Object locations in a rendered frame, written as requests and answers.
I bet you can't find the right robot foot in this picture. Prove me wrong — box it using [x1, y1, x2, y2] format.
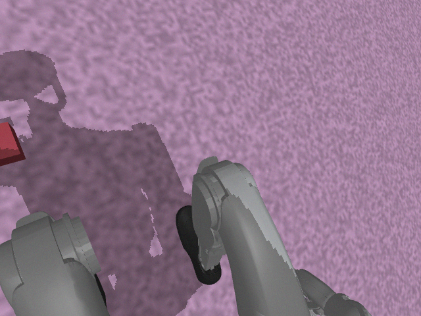
[176, 205, 222, 285]

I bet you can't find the right robot arm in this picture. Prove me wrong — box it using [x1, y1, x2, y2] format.
[324, 293, 371, 316]

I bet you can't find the right robot hand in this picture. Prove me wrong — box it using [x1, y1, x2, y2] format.
[294, 269, 336, 316]

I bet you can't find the carton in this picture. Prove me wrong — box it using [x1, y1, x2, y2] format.
[0, 122, 26, 166]

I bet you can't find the left robot foot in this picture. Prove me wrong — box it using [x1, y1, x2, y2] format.
[94, 274, 107, 307]

